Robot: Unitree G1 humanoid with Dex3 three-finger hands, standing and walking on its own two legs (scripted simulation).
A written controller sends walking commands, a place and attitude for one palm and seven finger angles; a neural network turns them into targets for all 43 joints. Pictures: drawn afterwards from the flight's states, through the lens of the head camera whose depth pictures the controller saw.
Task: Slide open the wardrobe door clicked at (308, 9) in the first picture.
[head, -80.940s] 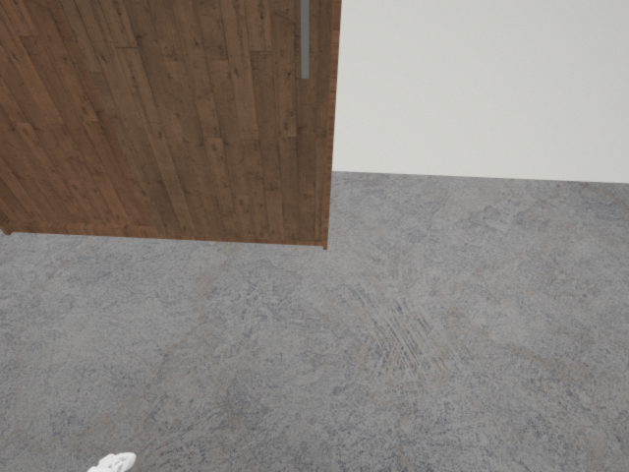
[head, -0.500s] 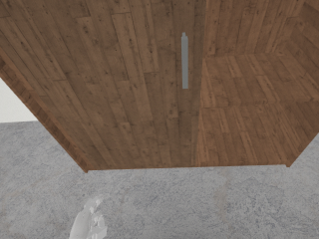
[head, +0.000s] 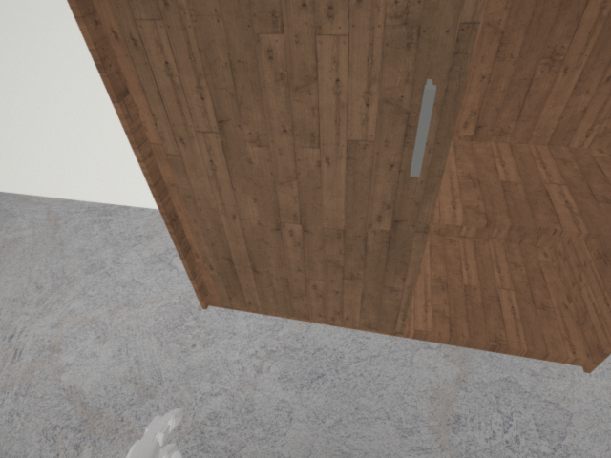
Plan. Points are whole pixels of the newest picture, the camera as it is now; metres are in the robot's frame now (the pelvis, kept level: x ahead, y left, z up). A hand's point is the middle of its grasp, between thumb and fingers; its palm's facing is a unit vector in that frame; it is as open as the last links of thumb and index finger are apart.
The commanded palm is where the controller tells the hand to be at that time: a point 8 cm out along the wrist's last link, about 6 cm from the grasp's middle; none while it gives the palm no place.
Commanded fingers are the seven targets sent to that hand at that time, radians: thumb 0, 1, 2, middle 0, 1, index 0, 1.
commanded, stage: stop stepping back and stand still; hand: right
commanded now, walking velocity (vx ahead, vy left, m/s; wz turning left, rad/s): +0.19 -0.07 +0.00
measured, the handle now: (421, 129) +0.72 -0.15 +0.10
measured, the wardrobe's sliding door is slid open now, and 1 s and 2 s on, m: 0.59 0.59 0.59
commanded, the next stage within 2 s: let the arm hang, fingers relaxed in 0.54 s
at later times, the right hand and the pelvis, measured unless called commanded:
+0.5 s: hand out of the picture +0.22 -0.30 +0.16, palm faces +0.44 +0.77 -0.45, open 7.4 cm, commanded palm +0.15 -0.33 +0.17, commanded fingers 0.00 -0.90 -0.90 0.20 0.30 0.20 0.30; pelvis +0.01 -0.03 -0.01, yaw +0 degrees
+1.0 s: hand out of the picture -0.01 -0.23 -0.20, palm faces +0.03 +0.99 -0.15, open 7.2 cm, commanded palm none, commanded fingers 0.00 -0.90 -0.90 0.20 0.30 0.20 0.30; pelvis -0.05 -0.05 -0.02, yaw -4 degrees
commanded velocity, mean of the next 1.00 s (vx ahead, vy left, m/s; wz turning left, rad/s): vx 0.00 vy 0.03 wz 0.00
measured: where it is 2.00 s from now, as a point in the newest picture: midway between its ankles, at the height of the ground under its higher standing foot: outside the picture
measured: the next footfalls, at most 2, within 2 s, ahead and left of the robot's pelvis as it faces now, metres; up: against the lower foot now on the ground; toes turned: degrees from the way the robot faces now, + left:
left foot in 0.04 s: +0.04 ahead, +0.08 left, +0.00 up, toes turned -2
right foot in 0.32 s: +0.02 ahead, -0.17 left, +0.00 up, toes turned -6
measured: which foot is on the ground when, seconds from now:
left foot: up 0.00-0.02, down 0.04-1.00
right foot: down 0.00-0.02, up 0.04-0.30, down 0.32-1.00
